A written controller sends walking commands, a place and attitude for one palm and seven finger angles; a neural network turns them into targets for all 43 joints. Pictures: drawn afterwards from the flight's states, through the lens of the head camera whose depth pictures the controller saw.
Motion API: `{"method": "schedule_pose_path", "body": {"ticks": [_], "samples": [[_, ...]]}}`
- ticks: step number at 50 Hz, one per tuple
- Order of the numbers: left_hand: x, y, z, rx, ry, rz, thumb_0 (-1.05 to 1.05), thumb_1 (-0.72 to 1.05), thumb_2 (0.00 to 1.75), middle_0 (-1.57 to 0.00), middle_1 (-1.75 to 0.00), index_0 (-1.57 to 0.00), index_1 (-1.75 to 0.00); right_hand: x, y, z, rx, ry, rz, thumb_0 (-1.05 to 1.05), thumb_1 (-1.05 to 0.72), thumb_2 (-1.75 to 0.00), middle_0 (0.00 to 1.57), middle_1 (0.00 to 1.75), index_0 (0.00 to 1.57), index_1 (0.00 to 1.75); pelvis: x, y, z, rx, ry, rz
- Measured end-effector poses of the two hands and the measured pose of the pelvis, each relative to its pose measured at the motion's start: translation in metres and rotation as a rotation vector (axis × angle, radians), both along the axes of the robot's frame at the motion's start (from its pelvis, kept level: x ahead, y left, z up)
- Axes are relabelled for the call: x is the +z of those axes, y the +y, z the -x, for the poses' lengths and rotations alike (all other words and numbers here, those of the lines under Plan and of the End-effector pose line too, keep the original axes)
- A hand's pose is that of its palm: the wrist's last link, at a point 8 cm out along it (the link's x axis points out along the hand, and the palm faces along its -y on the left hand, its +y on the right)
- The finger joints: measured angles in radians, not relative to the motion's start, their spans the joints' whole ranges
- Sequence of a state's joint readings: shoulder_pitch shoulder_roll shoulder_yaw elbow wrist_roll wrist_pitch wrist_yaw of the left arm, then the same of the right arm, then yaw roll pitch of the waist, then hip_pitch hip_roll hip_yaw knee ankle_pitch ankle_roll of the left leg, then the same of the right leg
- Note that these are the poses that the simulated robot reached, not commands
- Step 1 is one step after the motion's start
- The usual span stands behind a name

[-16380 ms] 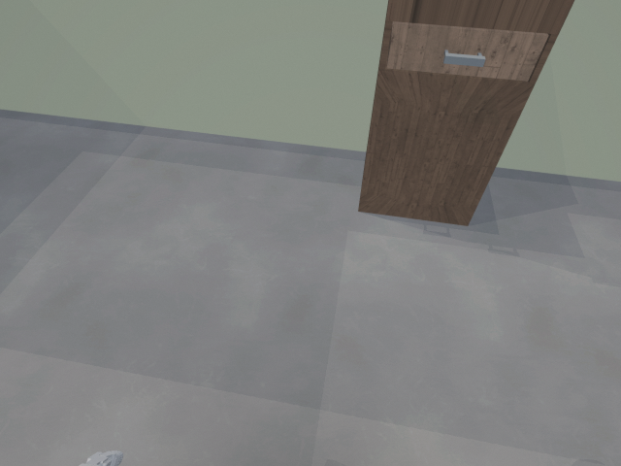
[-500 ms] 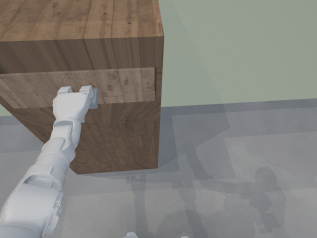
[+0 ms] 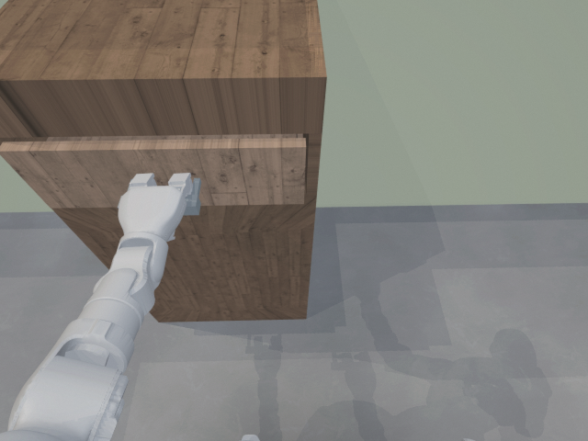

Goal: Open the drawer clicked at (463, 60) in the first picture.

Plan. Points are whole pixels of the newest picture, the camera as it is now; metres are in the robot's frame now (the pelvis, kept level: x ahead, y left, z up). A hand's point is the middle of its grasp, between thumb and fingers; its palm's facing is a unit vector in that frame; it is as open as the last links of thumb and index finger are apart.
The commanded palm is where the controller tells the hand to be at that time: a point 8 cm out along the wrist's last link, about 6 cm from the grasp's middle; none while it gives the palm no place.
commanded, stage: pull the drawer open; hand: left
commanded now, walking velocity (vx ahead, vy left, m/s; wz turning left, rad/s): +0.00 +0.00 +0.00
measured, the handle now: (162, 195) +0.48 +0.22 +0.02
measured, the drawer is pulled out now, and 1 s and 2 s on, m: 0.02 0.12 0.30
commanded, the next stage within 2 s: none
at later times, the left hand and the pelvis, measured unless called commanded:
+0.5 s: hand (158, 266) +0.36 +0.21 +0.00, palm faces +0.01 -0.07 -1.00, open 5.6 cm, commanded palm +0.34 +0.21 +0.06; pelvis +0.01 +0.00 +0.01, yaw -1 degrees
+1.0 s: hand (154, 284) +0.33 +0.21 +0.00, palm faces +0.00 -0.09 -1.00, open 5.6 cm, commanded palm +0.28 +0.21 +0.06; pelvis +0.00 -0.01 +0.01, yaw -2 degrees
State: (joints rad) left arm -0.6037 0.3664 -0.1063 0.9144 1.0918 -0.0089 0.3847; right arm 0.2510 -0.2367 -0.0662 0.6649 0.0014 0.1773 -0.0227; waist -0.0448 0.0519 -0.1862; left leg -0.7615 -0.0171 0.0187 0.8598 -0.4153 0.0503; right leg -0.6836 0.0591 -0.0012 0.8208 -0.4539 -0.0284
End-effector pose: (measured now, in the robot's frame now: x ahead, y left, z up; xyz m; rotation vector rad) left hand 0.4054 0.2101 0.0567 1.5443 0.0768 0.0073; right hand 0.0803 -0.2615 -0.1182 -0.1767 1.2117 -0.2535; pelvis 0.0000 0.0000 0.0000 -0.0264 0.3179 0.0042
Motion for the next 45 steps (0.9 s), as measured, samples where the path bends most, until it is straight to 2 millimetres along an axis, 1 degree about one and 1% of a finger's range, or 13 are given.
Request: {"method": "schedule_pose_path", "body": {"ticks": [3,8,12,15,19,22,24,29,33,35,38,41,45], "samples": [[0.000,0.000,0.000,0.002,0.006,0.002,0.00,0.70,0.81,-0.34,-1.35,-0.40,-1.35,0.000,0.000,0.006,-0.005,0.001,0.000,0.00,-0.90,-0.89,0.20,0.30,0.20,0.30,-0.001,-0.001,0.003,-0.002,-0.001,-0.001],[0.000,0.000,0.002,0.002,0.006,0.020,0.01,0.71,0.79,-0.32,-1.35,-0.41,-1.35,0.001,-0.002,0.023,-0.035,0.023,-0.005,0.00,-0.90,-0.89,0.20,0.30,0.20,0.30,0.001,-0.003,0.004,-0.018,-0.003,-0.003],[0.000,0.000,0.011,0.000,-0.005,0.030,0.01,0.72,0.79,-0.30,-1.35,-0.40,-1.35,0.002,-0.003,0.036,-0.063,0.046,-0.010,0.01,-0.90,-0.89,0.20,0.30,0.20,0.30,0.003,-0.002,0.002,-0.031,-0.010,-0.004],[-0.001,0.000,0.021,-0.002,-0.015,0.035,0.01,0.73,0.79,-0.28,-1.35,-0.40,-1.35,0.003,-0.003,0.038,-0.078,0.052,-0.016,0.01,-0.90,-0.89,0.20,0.30,0.20,0.30,0.005,-0.001,-0.002,-0.041,-0.017,-0.005],[-0.002,0.000,0.041,-0.001,-0.028,0.043,0.01,0.73,0.80,-0.27,-1.35,-0.40,-1.35,0.006,-0.002,0.028,-0.079,0.025,-0.023,0.01,-0.90,-0.89,0.20,0.30,0.20,0.30,0.008,0.001,-0.008,-0.049,-0.031,-0.006],[-0.002,0.000,0.058,0.000,-0.035,0.051,0.02,0.73,0.80,-0.26,-1.35,-0.40,-1.35,0.010,-0.001,0.011,-0.061,-0.022,-0.026,0.01,-0.90,-0.89,0.20,0.30,0.20,0.30,0.010,0.002,-0.011,-0.050,-0.044,-0.006],[-0.003,0.000,0.065,-0.003,-0.046,0.047,0.01,0.73,0.81,-0.27,-1.35,-0.40,-1.35,0.011,0.000,-0.002,-0.028,-0.048,-0.018,0.01,-0.90,-0.89,0.20,0.30,0.20,0.30,0.010,0.002,-0.011,-0.035,-0.053,-0.006],[-0.003,-0.001,0.067,-0.002,-0.054,0.026,0.00,0.71,0.83,-0.30,-1.35,-0.41,-1.35,0.012,0.003,-0.035,0.044,-0.106,-0.005,0.01,-0.90,-0.89,0.20,0.30,0.20,0.30,0.006,0.001,-0.004,-0.007,-0.064,-0.006],[-0.002,-0.001,0.066,0.010,-0.035,0.016,0.00,0.70,0.83,-0.32,-1.35,-0.41,-1.35,0.014,0.009,-0.053,0.068,-0.164,-0.013,0.01,-0.90,-0.89,0.20,0.30,0.20,0.30,0.005,-0.001,0.001,0.000,-0.071,-0.008],[-0.001,-0.001,0.065,0.013,-0.024,0.015,0.00,0.70,0.83,-0.33,-1.35,-0.41,-1.35,0.016,0.011,-0.057,0.075,-0.184,-0.018,0.01,-0.90,-0.89,0.20,0.30,0.20,0.30,0.005,-0.002,0.004,0.002,-0.074,-0.009],[0.000,-0.001,0.065,0.014,-0.012,0.024,0.00,0.69,0.81,-0.34,-1.35,-0.41,-1.35,0.016,0.013,-0.056,0.080,-0.194,-0.022,0.01,-0.90,-0.89,0.20,0.30,0.20,0.30,0.005,-0.004,0.007,0.002,-0.077,-0.011],[0.001,-0.001,0.066,0.014,-0.007,0.035,0.01,0.69,0.79,-0.34,-1.35,-0.41,-1.35,0.016,0.012,-0.048,0.068,-0.191,-0.031,0.01,-0.90,-0.89,0.20,0.30,0.20,0.30,0.005,-0.006,0.009,-0.005,-0.077,-0.012],[0.000,-0.001,0.075,0.014,-0.017,0.049,0.01,0.71,0.78,-0.31,-1.35,-0.41,-1.35,0.014,0.008,-0.033,0.042,-0.171,-0.040,0.01,-0.90,-0.89,0.20,0.30,0.20,0.30,0.006,-0.006,0.008,-0.020,-0.077,-0.012]]}}
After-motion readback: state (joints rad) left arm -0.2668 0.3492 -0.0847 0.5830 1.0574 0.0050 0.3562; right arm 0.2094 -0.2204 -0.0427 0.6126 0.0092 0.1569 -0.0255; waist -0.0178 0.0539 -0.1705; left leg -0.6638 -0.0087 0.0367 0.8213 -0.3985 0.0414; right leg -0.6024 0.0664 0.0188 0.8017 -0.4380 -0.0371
